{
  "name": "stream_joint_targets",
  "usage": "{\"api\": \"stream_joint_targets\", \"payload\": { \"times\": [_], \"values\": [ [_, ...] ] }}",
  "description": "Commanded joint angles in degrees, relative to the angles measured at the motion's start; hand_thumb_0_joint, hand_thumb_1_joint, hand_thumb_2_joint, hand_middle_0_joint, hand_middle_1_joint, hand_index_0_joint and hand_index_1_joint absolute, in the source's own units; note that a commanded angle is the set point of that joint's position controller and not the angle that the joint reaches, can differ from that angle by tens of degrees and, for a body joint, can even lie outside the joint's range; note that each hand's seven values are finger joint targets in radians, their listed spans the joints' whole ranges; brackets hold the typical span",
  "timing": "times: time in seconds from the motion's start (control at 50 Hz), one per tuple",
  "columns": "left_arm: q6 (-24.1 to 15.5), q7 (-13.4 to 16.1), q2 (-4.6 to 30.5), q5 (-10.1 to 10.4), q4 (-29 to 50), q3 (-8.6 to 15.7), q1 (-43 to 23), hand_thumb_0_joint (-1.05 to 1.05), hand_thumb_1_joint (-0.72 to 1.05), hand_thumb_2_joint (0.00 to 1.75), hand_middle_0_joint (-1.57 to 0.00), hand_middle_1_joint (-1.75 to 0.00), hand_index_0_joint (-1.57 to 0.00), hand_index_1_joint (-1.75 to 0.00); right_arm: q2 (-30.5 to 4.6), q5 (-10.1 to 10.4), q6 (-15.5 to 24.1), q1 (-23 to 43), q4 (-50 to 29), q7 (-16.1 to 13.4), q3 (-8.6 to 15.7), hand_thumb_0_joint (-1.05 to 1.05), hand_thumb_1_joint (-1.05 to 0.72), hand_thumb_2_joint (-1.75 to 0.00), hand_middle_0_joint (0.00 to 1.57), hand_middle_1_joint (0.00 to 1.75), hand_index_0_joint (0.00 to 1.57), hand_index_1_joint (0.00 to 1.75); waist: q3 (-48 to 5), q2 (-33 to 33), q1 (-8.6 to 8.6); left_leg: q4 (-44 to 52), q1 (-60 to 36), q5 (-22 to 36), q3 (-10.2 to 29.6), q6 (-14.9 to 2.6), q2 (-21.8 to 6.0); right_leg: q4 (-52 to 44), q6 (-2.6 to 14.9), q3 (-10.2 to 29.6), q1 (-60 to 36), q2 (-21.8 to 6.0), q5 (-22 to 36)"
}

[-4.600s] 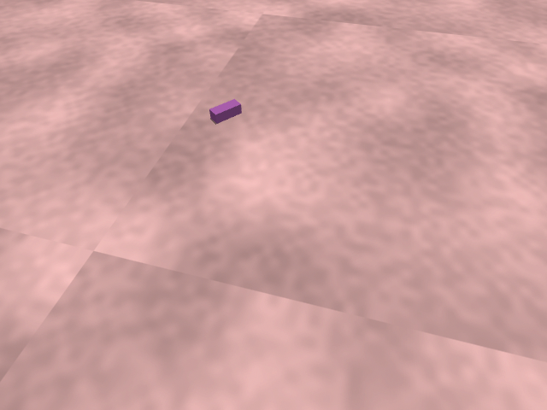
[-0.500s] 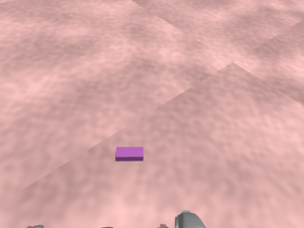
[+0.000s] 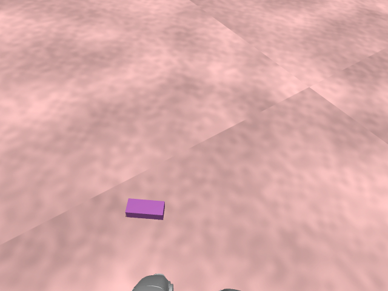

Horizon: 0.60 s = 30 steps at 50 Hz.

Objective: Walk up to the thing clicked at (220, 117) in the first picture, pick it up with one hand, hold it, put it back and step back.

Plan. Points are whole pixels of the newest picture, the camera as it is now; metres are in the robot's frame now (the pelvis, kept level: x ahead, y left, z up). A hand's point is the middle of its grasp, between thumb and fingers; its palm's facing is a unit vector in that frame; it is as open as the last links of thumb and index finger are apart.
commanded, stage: walk up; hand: left
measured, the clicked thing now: (145, 209) +0.54 +0.25 -0.71
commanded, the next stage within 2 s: stand in 1.98 s
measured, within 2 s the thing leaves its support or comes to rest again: neither
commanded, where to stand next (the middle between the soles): +0.13 -0.04 m, yaw +2 degrees
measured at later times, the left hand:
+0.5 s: hand out of the picture +0.11 +0.21 -0.13, palm faces +0.02 -0.87 -0.49, open 7.3 cm
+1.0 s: hand out of the picture +0.10 +0.23 -0.14, palm faces +0.04 -0.94 -0.35, open 7.4 cm
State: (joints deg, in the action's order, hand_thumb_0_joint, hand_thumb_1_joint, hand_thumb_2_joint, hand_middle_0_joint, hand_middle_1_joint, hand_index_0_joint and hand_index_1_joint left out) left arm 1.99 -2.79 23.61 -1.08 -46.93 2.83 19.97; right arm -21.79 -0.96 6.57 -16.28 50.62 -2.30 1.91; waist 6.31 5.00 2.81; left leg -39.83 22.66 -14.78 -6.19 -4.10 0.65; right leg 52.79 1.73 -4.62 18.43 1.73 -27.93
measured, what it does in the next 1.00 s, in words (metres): steps on the spot: right foot, then left foot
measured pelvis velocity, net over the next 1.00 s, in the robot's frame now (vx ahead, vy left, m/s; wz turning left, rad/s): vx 0.05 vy -0.04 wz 0.07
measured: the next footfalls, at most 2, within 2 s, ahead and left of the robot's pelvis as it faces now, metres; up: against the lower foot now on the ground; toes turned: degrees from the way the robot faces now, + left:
right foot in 0.24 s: +0.13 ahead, -0.17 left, +0.00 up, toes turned +2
left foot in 0.60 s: +0.08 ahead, +0.08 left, +0.00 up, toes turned +5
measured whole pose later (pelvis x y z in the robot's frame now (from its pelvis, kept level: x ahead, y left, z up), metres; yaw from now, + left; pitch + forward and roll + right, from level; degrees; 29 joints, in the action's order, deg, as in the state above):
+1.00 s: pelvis +0.05 -0.04 +0.01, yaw +4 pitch -2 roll -1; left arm -1.4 0.3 21.1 0.0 -60.4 -0.5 7.8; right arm -20.7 -0.1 0.2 -6.7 60.0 0.7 0.9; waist 5.2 0.1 0.8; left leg -37.9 15.3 -20.5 -0.9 -0.9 -0.4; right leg 36.1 -1.6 -1.1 17.4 -2.1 -16.4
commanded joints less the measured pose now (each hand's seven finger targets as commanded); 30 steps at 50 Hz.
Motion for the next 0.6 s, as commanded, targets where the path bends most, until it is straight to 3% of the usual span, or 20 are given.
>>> {"api": "stream_joint_targets", "payload": {
  "times": [0.0,0.04,0.1,0.14,0.18,0.2,0.22,0.24,0.26,0.28,0.3,0.32,0.34,0.38,0.46,0.5,0.54,0.56,0.58],
  "values": [
    [-1.1,1.4,14.6,-0.3,5.8,3.8,-2.7,0.00,0.90,0.90,-0.20,-0.30,-0.20,-0.30,-19.5,1.6,-0.4,-7.4,-3.1,-2.4,6.1,0.00,-0.90,-0.90,0.20,0.30,0.20,0.30,-5.9,-3.9,-4.77,19.8,-19.0,6.6,32.9,-13.30,-24.6,18.4,-1.22,12.7,22.3,-4.9,-1.0],
    [-1.3,1.2,13.3,0.2,3.3,3.9,0.4,0.00,0.90,0.90,-0.20,-0.30,-0.20,-0.30,-17.4,1.0,-0.3,-3.5,-3.7,-1.7,5.1,0.00,-0.90,-0.90,0.20,0.30,0.20,0.30,-3.8,-9.3,-2.47,18.4,-10.6,9.5,20.3,-8.59,-18.5,12.3,-1.21,11.2,16.0,-6.2,3.8],
    [-2.0,1.1,9.3,1.2,-0.2,3.1,2.5,0.00,0.90,0.90,-0.20,-0.30,-0.20,-0.30,-15.3,-0.3,-1.0,4.2,-4.9,0.0,3.6,0.00,-0.90,-0.90,0.20,0.30,0.20,0.30,-2.7,-16.5,-0.78,17.0,1.4,9.5,8.4,-7.62,-12.3,-0.3,-1.91,5.0,4.1,-6.1,7.7],
    [-3.1,1.6,9.2,1.5,-1.5,3.2,0.3,0.00,0.90,0.90,-0.20,-0.30,-0.20,-0.30,-15.7,-0.4,-2.2,4.8,-4.2,0.8,3.4,0.00,-0.90,-0.90,0.20,0.30,0.20,0.30,-4.0,-18.8,-1.74,13.4,3.1,7.3,8.4,-7.65,-11.7,-7.1,-2.55,2.6,-0.5,-4.6,10.5],
    [-4.0,2.6,10.2,1.3,-3.9,3.5,1.3,0.00,0.90,0.90,-0.20,-0.30,-0.20,-0.30,-15.1,0.0,-4.2,5.8,-4.3,1.6,3.1,0.00,-0.90,-0.90,0.20,0.30,0.20,0.30,-6.9,-15.6,-0.65,5.2,6.0,3.6,6.9,-5.72,-9.2,-14.2,-2.83,0.0,-8.7,-1.3,16.4],
    [-4.5,3.3,11.3,1.0,-4.4,3.9,1.9,0.00,0.90,0.90,-0.20,-0.30,-0.20,-0.30,-13.1,0.2,-5.2,5.3,-4.4,1.7,2.7,0.00,-0.90,-0.90,0.20,0.30,0.20,0.30,-7.4,-10.5,0.05,-1.8,6.7,0.2,5.0,-4.16,-6.8,-17.6,-3.09,1.1,-10.1,-0.9,16.3],
    [-5.0,4.0,14.1,0.5,-4.2,4.4,1.6,0.00,0.90,0.90,-0.20,-0.30,-0.20,-0.30,-11.0,0.3,-5.9,4.3,-4.6,1.7,2.2,0.00,-0.90,-0.90,0.20,0.30,0.20,0.30,-7.4,-2.9,0.66,-9.2,9.7,-3.4,3.0,-1.96,-4.2,-23.0,-1.65,7.1,-10.9,-5.1,16.8],
    [-5.9,4.5,18.2,-0.3,-3.1,4.8,0.1,0.00,0.90,0.90,-0.20,-0.30,-0.20,-0.30,-8.0,0.5,-6.5,2.8,-5.0,1.9,1.4,0.00,-0.90,-0.90,0.20,0.30,0.20,0.30,-6.4,6.4,-0.49,-17.4,13.9,-13.5,4.1,1.20,-1.3,-29.9,3.11,27.7,-7.4,-19.7,18.3],
    [-5.7,5.0,22.1,0.1,-2.3,5.0,-3.1,0.00,0.90,0.90,-0.20,-0.30,-0.20,-0.30,-12.2,0.1,-7.3,6.0,-5.0,1.2,3.0,0.00,-0.90,-0.90,0.20,0.30,0.20,0.30,-6.3,5.0,0.00,-22.0,11.7,-19.2,11.1,1.89,-3.1,-32.5,11.64,38.6,-0.8,-27.1,16.3],
    [-5.8,5.4,21.4,0.2,-2.0,5.0,-4.8,0.00,0.90,0.90,-0.20,-0.30,-0.20,-0.30,-14.7,0.0,-7.7,7.4,-4.3,1.1,3.9,0.00,-0.90,-0.90,0.20,0.30,0.20,0.30,-4.3,1.4,-0.54,-25.1,12.7,-18.3,13.3,2.07,-4.6,-32.2,12.86,38.4,-0.1,-26.4,14.1],
    [-5.9,5.7,19.6,0.5,-2.1,4.7,-6.2,0.00,0.90,0.90,-0.20,-0.30,-0.20,-0.30,-14.9,0.2,-7.8,5.2,-2.9,1.3,4.3,0.00,-0.90,-0.90,0.20,0.30,0.20,0.30,-4.3,-0.1,-1.90,-25.6,14.3,-15.9,14.6,2.17,-4.8,-29.2,11.23,32.4,-3.6,-23.5,17.4],
    [-5.9,5.9,19.3,0.2,-2.1,4.6,-7.7,0.00,0.90,0.90,-0.20,-0.30,-0.20,-0.30,-15.0,0.3,-7.7,3.3,-1.9,1.4,4.5,0.00,-0.90,-0.90,0.20,0.30,0.20,0.30,-5.4,2.1,-2.92,-26.0,13.8,-14.3,12.9,2.11,-5.2,-27.4,10.27,28.1,-4.1,-21.8,18.5],
    [-5.8,6.0,19.2,0.2,-2.2,4.7,-8.1,0.00,0.90,0.90,-0.20,-0.30,-0.20,-0.30,-15.1,0.1,-7.9,1.8,-0.9,1.7,4.7,0.00,-0.90,-0.90,0.20,0.30,0.20,0.30,-5.9,4.9,-2.93,-25.5,11.6,-12.8,11.6,2.46,-5.2,-26.7,9.82,25.8,-2.4,-20.9,17.3],
    [-5.9,6.1,18.3,0.0,-2.4,4.4,-6.6,0.00,0.90,0.90,-0.20,-0.30,-0.20,-0.30,-14.8,-0.4,-8.4,2.3,-0.4,2.4,5.1,0.00,-0.90,-0.90,0.20,0.30,0.20,0.30,-7.3,4.7,-2.04,-25.3,11.0,-11.9,10.8,3.12,-4.4,-25.3,9.77,22.6,-3.9,-18.9,20.4],
    [-5.9,6.5,18.6,-0.5,-2.1,4.8,-5.8,0.00,0.90,0.90,-0.20,-0.30,-0.20,-0.30,-13.9,-0.8,-8.7,5.9,-1.4,3.3,5.1,0.00,-0.90,-0.90,0.20,0.30,0.20,0.30,-7.8,7.1,-0.53,-17.7,10.1,-15.1,8.1,3.60,-4.6,-24.1,10.92,21.2,-5.2,-19.0,21.0],
    [-5.5,6.4,18.9,-0.6,-1.6,4.8,-6.7,0.00,0.90,0.90,-0.20,-0.30,-0.20,-0.30,-13.7,-0.7,-8.5,5.6,-1.1,3.6,5.2,0.00,-0.90,-0.90,0.20,0.30,0.20,0.30,-8.7,7.6,-0.80,-12.9,6.2,-16.2,6.5,3.37,-3.6,-22.4,11.11,20.5,-3.7,-19.1,21.1],
    [-5.0,6.1,18.6,-0.2,-1.1,4.2,-9.9,0.00,0.90,0.90,-0.20,-0.30,-0.20,-0.30,-12.8,-0.4,-7.8,2.9,0.2,3.7,5.3,0.00,-0.90,-0.90,0.20,0.30,0.20,0.30,-10.0,6.6,-3.06,-3.5,-2.2,-11.0,4.0,2.91,-1.9,-19.2,9.51,16.5,0.9,-17.5,22.2],
    [-4.6,6.0,17.6,0.2,-1.0,3.5,-11.4,0.00,0.90,0.90,-0.20,-0.30,-0.20,-0.30,-13.2,-0.5,-7.5,0.3,1.5,3.6,5.7,0.00,-0.90,-0.90,0.20,0.30,0.20,0.30,-10.5,4.1,-4.92,1.4,-9.1,-6.1,2.7,2.41,0.1,-15.7,7.27,14.0,5.7,-15.8,20.1],
    [-4.2,6.0,14.7,0.5,-1.1,2.5,-10.7,0.00,0.90,0.90,-0.20,-0.30,-0.20,-0.30,-14.2,-1.1,-7.0,-2.8,2.6,3.2,6.1,0.00,-0.90,-0.90,0.20,0.30,0.20,0.30,-11.3,-1.6,-6.58,9.1,-14.5,-7.2,7.2,1.39,-0.9,-6.7,4.34,10.3,9.9,-12.7,16.3]
  ]
}}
